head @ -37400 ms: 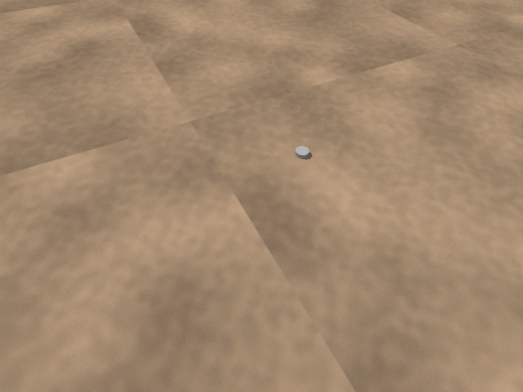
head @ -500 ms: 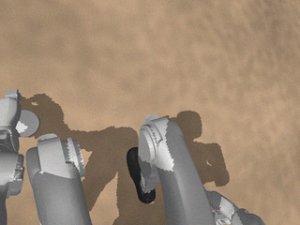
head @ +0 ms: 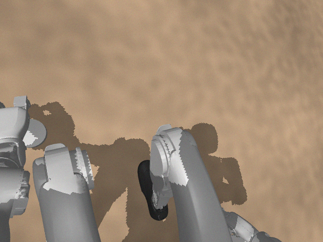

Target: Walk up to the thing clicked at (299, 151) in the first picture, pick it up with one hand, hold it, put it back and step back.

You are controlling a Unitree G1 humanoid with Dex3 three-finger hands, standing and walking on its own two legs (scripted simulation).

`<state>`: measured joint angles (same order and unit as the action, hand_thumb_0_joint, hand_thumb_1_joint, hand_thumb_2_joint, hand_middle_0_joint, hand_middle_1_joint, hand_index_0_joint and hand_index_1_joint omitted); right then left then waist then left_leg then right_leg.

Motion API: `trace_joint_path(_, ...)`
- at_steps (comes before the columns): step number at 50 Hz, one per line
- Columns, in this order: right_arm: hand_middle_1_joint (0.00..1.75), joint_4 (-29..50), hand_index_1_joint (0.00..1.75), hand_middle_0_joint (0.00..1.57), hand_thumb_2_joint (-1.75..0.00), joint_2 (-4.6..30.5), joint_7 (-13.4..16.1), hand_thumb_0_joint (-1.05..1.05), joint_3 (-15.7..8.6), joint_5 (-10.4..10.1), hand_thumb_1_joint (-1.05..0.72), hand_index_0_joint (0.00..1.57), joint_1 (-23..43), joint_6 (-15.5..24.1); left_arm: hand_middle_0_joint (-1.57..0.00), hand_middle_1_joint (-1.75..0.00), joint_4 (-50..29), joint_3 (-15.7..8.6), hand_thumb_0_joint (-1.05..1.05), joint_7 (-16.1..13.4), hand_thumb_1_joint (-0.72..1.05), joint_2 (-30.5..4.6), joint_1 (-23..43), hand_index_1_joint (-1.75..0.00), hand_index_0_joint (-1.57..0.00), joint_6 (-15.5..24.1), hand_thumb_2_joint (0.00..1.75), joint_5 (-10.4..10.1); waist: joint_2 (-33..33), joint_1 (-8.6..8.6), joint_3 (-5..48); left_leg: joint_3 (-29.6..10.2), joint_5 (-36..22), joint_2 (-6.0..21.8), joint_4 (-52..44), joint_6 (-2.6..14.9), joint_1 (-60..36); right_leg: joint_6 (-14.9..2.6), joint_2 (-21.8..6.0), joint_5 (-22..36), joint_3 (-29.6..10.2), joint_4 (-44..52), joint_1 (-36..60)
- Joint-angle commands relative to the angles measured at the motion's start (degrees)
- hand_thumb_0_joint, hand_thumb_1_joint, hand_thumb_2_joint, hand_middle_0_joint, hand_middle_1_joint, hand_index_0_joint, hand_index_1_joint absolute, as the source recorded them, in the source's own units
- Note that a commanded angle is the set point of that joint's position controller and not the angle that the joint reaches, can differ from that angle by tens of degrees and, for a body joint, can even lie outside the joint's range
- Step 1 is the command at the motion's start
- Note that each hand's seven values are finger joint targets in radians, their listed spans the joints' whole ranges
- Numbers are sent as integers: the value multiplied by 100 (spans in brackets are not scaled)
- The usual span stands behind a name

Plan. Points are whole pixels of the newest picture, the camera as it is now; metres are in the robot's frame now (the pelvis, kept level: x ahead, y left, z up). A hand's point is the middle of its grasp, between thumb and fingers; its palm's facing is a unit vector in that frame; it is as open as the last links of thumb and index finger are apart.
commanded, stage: go down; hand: left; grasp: from above
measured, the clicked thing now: (30, 133) +0.37 +0.24 -0.31
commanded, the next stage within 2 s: none
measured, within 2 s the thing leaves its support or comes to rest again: neither
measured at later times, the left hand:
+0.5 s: hand out of the picture +0.34 +0.29 -0.05, palm faces -0.42 -0.13 -0.90, open 13.7 cm
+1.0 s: hand out of the picture +0.34 +0.30 +0.06, palm faces -0.43 -0.12 -0.90, open 13.9 cm
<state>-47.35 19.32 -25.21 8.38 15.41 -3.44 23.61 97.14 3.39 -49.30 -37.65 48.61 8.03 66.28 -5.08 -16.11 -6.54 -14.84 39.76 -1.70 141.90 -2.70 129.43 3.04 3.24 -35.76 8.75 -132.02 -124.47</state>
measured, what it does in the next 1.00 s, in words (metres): rises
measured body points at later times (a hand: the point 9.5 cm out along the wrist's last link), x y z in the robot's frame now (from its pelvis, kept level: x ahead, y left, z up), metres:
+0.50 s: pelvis +0.00 -0.01 +0.08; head +0.17 +0.01 +0.49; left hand +0.36 +0.29 +0.01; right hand +0.20 -0.25 -0.06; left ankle +0.08 +0.13 -0.29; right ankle +0.13 -0.12 -0.29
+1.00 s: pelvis +0.02 +0.00 +0.18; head +0.17 +0.03 +0.60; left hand +0.36 +0.31 +0.12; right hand +0.17 -0.25 +0.04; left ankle +0.08 +0.13 -0.29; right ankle +0.13 -0.12 -0.29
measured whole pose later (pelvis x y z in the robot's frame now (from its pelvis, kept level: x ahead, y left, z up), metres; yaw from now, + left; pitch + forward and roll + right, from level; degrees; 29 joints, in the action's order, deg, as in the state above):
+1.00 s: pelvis +0.02 +0.00 +0.18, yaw +9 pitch +32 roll -4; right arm -38.3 14.9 -0.1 -2.9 -0.7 -10.1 -1.9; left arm 44.3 6.0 -10.9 -27.4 24.5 0.1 58.3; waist 3.2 -3.7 12.1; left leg -4.0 37.0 -0.2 106.9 -0.6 101.6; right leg 1.9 1.0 -35.6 0.3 -104.0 -100.1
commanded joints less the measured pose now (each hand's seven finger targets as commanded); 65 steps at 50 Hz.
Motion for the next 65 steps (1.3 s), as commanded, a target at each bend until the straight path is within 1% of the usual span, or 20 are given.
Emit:
trace_joint_path(1,30,-164,30,20,-90,1708,-32,0,-579,-134,-92,20,-1085,21,-7,-115,-865,-139,0,-141,-42,-65,1419,-111,-11,-81,88,-195,2704,-381,3913,734,-822,173,-1621,131,-2859,-478,164,1093,509,1124,1722)
trace_joint_path(4,30,-223,30,20,-90,1695,9,0,-843,-237,-91,20,-1005,-106,-5,-116,-1705,-306,0,12,-45,-182,1036,-112,-9,-185,92,-283,3082,-16,4481,773,-619,194,-1830,102,-3242,-539,104,903,448,1054,1494)
trace_joint_path(7,30,-2,30,20,-90,1583,104,0,-1081,-540,-92,20,-722,-430,-5,-115,-2904,-486,0,254,-47,-261,333,-112,-8,-434,94,-441,3507,602,5246,948,-723,178,-2208,87,-3558,-617,67,917,271,1110,1547)
trace_joint_path(8,30,41,30,20,-90,1518,140,0,-1149,-665,-92,20,-614,-576,-5,-115,-2913,-299,0,411,-47,36,74,-112,-8,-556,93,-493,3288,627,5264,999,-658,179,-2292,119,-3389,-641,96,857,194,1137,1495)
trace_joint_path(10,30,129,30,20,-90,1467,256,0,-1304,-907,-92,20,-581,-896,-5,-116,-3575,-415,0,712,-47,-112,-217,-113,-8,-780,93,-428,3181,897,5610,1164,-894,141,-2408,180,-3227,-651,120,1106,61,1221,1535)
trace_joint_path(13,30,224,30,20,-90,1287,477,0,-1478,-1117,-92,20,-817,-1362,-7,-112,-3883,-289,0,1247,-47,46,-410,-110,-9,-1083,95,-418,2154,887,5362,1374,-1079,129,-2476,350,-2712,-579,187,1361,-157,1591,2075)
trace_joint_path(16,30,513,30,20,-91,1136,745,0,-1548,-1218,-93,20,-960,-1638,-6,-114,-4233,223,0,1870,-51,763,-715,-113,-7,-1269,97,-757,1014,659,4899,1332,-846,103,-2723,482,-2484,-506,174,1155,-214,2137,2517)
trace_joint_path(18,30,695,30,20,-91,1118,951,0,-1617,-1272,-93,20,-951,-1765,-5,-116,-4781,127,0,2317,-52,455,-496,-115,-6,-1247,98,-1012,789,752,5068,1276,-626,63,-2927,488,-2650,-477,146,776,-301,2398,2904)
trace_joint_path(21,31,980,31,20,-93,991,1306,0,-1561,-1302,-96,20,-791,-1900,-5,-116,-4747,353,0,2963,-54,552,-687,-116,-6,-1108,100,-1206,36,662,4405,1343,-45,12,-3010,522,-2282,-457,142,-112,-459,2921,3099)
trace_joint_path(22,31,1043,31,20,-93,1001,1439,0,-1538,-1310,-96,20,-779,-1938,-5,-116,-4878,327,0,3134,-54,450,-424,-116,-6,-1018,100,-1146,-73,616,4282,1359,66,-23,-2975,519,-2189,-482,124,-365,-514,3043,3061)
trace_joint_path(25,31,1214,31,21,-95,916,1790,0,-1482,-1309,-98,21,-721,-2050,-5,-115,-5089,-76,0,3392,-52,-128,-267,-115,-6,-717,100,-873,-34,894,4114,1474,162,-70,-3067,477,-2275,-549,71,-809,-666,3326,3210)
trace_joint_path(30,30,1373,30,20,-91,710,2135,0,-1437,-1344,-92,20,-656,-2197,-6,-116,-5914,-442,0,3368,-49,-563,-91,-114,-7,-336,96,-489,982,1173,4761,1519,-94,-105,-3565,398,-3150,-557,-3,-555,-784,3319,3346)
trace_joint_path(32,30,1370,30,20,-91,697,2221,0,-1447,-1380,-92,20,-673,-2223,-5,-114,-5868,-346,0,3336,-50,-403,-186,-113,-7,-348,96,-392,1245,1151,4747,1450,-103,-73,-3806,378,-3537,-558,-7,-372,-692,3284,3076)
trace_joint_path(34,30,1352,30,20,-91,707,2295,0,-1500,-1403,-92,20,-752,-2262,-5,-114,-6030,-414,0,3310,-50,-525,-194,-112,-7,-389,96,-322,1460,1200,5049,1484,-364,-71,-3943,355,-3903,-562,-20,-85,-683,3387,3277)
trace_joint_path(44,30,1446,30,20,-90,684,2539,0,-1527,-1620,-91,20,-939,-2400,-5,-109,-6182,-145,0,3656,-51,-192,-1130,-108,-6,-859,95,-834,979,1170,4922,1308,-829,6,-4832,388,-4827,-498,-82,598,-464,3979,4036)
trace_joint_path(52,30,1271,30,20,-90,553,2616,0,-1467,-1651,-91,20,-1035,-2362,-5,-108,-6038,-328,0,3427,-51,-264,-1140,-107,-6,-609,95,-601,1142,1179,4647,1283,-1201,46,-5211,355,-5306,-521,-118,869,-502,4217,4164)
trace_joint_path(57,30,1198,30,20,-90,531,2621,0,-1489,-1603,-91,20,-1143,-2315,-5,-107,-5850,-210,0,3244,-51,-88,-922,-106,-6,-504,96,-414,1212,1095,4720,1298,-1097,41,-5429,354,-5564,-531,-120,780,-504,4471,4330)
trace_joint_path(59,30,1169,30,20,-90,554,2635,0,-1523,-1594,-91,20,-1192,-2298,-5,-107,-5815,-307,0,3188,-51,-217,-852,-106,-6,-511,96,-393,1211,1140,4849,1297,-1081,33,-5514,349,-5703,-529,-125,741,-519,4579,4450)
trace_joint_path(62,30,1127,30,20,-90,545,2651,0,-1511,-1574,-90,20,-1166,-2276,-5,-105,-5635,-159,0,3158,-53,-40,-794,-104,-5,-583,98,-434,1186,1094,4720,1255,-962,48,-5691,335,-5851,-530,-119,647,-505,4733,4507)
trace_joint_path(65,30,1073,30,20,-90,561,2672,0,-1515,-1570,-91,20,-1180,-2255,-5,-104,-5390,-215,0,3138,-54,-80,-807,-104,-5,-645,99,-446,1036,1102,4616,1239,-936,53,-5748,345,-5828,-521,-119,627,-511,4812,4585)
